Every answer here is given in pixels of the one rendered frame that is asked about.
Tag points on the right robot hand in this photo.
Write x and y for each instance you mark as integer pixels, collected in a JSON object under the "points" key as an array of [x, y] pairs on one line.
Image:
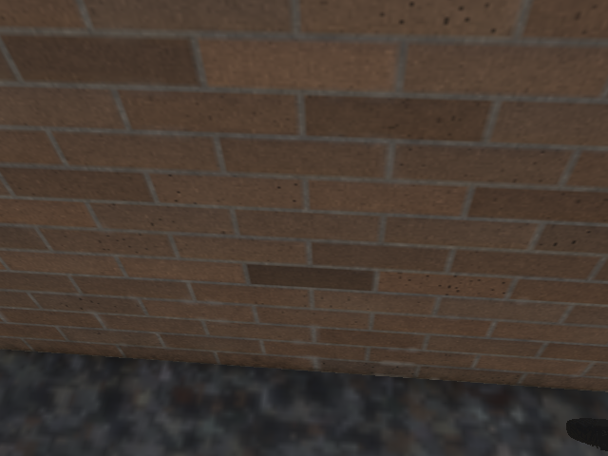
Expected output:
{"points": [[589, 431]]}

